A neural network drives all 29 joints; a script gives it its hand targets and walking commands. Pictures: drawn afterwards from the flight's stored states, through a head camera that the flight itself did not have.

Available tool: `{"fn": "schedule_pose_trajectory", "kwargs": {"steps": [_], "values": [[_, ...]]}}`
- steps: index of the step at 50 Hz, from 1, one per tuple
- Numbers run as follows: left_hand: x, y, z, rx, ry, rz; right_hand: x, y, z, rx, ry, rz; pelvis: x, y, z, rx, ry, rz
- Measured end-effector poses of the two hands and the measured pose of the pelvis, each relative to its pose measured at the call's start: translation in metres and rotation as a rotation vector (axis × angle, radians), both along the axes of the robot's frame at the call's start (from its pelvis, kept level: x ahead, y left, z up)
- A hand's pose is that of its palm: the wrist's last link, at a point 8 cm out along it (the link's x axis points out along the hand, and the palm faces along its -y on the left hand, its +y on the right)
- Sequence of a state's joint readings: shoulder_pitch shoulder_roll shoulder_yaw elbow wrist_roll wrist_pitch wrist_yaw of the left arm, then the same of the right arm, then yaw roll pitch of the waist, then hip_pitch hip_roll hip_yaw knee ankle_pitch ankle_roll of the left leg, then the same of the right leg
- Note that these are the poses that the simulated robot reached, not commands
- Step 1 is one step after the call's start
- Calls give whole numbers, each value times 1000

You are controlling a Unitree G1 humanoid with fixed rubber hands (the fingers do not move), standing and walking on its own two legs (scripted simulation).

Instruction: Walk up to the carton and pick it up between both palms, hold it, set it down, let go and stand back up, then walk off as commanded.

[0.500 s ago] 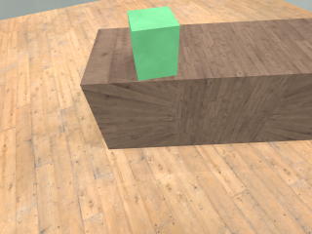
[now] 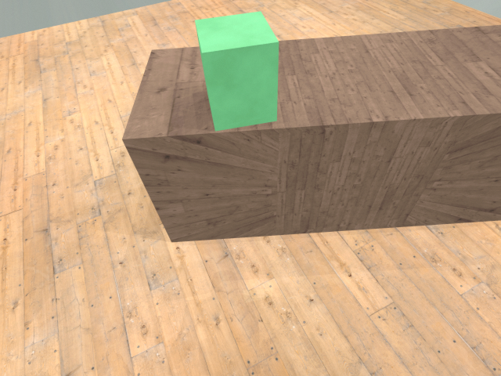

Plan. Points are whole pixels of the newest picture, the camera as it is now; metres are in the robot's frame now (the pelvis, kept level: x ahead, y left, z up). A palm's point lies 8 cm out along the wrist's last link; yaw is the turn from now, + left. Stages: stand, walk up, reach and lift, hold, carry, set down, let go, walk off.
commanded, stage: stand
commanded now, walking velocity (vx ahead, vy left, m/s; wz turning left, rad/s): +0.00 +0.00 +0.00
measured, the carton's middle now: (237, 72) +0.95 +0.05 -0.02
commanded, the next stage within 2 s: none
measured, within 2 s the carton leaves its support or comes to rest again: neither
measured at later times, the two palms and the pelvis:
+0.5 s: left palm out of the picture +0.04 +0.27 -0.12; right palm out of the picture +0.06 -0.28 -0.13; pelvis -0.01 -0.01 +0.00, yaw +0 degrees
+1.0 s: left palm out of the picture +0.04 +0.27 -0.12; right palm out of the picture +0.03 -0.29 -0.12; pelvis -0.01 -0.01 +0.00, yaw -1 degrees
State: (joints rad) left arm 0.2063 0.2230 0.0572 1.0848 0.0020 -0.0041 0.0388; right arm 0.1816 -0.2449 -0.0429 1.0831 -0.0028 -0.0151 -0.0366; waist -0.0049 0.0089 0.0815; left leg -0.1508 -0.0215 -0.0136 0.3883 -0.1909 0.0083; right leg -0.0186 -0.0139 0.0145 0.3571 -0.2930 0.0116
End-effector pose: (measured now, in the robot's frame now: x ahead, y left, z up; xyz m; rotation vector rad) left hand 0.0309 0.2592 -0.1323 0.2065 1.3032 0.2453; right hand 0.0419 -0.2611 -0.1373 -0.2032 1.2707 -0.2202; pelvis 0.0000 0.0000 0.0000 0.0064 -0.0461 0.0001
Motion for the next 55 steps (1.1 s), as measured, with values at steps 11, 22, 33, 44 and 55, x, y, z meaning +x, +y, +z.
{"fn": "schedule_pose_trajectory", "kwargs": {"steps": [11,22,33,44,55], "values": [[1,8,5,23,-21,-17,2,-20,8,-38,0,16,-3,-5,1,1,-3,-2],[1,11,7,30,-11,-26,12,-21,9,-34,-31,37,-5,-7,2,-1,-4,-6],[11,8,11,26,-48,-50,12,-23,10,-30,-44,40,-8,-8,3,-1,-7,-7],[8,13,11,36,-38,-60,-3,-33,13,-53,-13,22,-9,-9,3,-4,-5,-11],[5,18,10,40,-32,-61,-8,-29,12,-49,-3,21,-11,-7,3,-5,-4,-13]]}}
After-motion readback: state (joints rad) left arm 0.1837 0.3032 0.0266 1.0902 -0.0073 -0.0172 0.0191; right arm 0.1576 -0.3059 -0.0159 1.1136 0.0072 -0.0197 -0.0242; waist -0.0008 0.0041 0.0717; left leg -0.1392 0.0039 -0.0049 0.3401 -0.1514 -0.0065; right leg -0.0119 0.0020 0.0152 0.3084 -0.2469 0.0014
